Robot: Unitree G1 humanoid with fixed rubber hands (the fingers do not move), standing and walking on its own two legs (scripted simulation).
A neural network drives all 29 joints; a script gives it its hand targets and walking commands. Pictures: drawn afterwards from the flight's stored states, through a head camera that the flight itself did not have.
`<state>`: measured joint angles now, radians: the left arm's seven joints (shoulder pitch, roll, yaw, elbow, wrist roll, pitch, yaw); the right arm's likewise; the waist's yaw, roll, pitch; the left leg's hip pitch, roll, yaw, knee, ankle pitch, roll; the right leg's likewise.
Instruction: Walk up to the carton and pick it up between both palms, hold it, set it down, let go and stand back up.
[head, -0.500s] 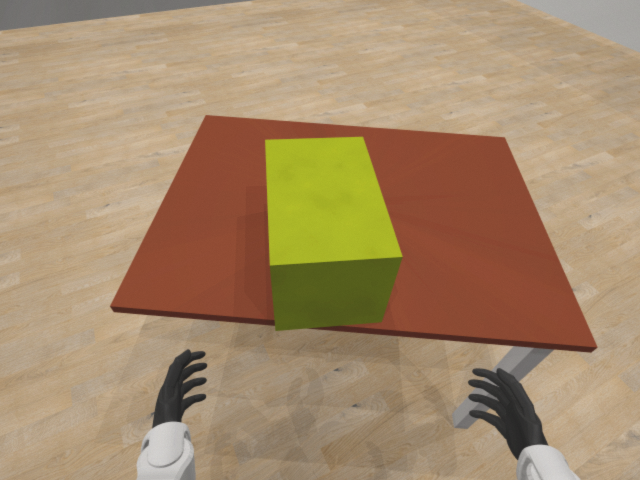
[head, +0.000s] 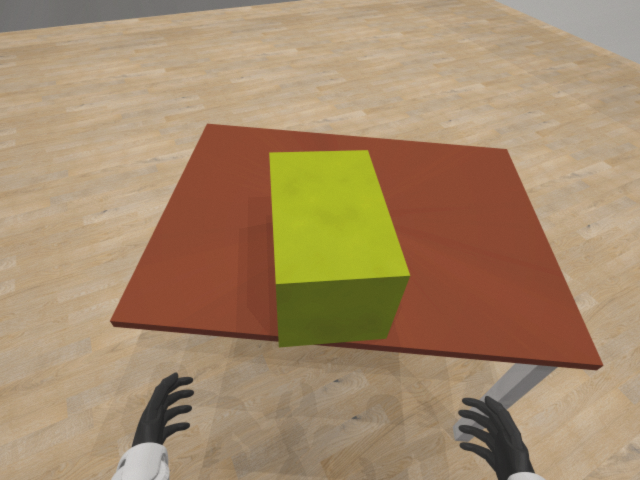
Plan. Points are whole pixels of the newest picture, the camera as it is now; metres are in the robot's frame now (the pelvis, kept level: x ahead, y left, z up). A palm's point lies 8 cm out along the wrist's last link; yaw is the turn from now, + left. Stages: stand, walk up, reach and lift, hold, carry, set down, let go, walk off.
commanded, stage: set down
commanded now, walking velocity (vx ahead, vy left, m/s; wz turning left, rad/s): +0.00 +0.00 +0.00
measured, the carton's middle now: (326, 242) +0.52 +0.02 -0.07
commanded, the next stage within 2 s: let go in 1.00 s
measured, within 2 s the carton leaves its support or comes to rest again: neither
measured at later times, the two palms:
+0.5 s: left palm (142, 452) +0.15 +0.23 -0.07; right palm out of the picture +0.15 -0.23 -0.08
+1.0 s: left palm (134, 460) +0.14 +0.24 -0.08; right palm out of the picture +0.15 -0.21 -0.09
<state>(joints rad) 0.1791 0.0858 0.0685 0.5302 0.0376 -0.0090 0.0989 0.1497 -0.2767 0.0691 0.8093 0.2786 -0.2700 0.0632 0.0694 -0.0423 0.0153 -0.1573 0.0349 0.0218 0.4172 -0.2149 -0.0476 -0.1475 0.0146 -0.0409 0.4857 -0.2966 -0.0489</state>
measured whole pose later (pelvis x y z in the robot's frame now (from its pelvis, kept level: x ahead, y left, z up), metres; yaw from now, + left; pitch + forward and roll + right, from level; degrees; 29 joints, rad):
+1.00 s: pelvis +0.00 +0.00 +0.00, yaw +0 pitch -5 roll +1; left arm 0.22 0.17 0.07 0.53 0.04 0.11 0.00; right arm 0.21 -0.19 0.07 0.78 0.14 -0.20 -0.03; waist 0.06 -0.04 0.07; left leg -0.10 0.03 0.02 0.39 -0.22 -0.05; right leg -0.08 0.01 -0.04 0.46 -0.30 -0.05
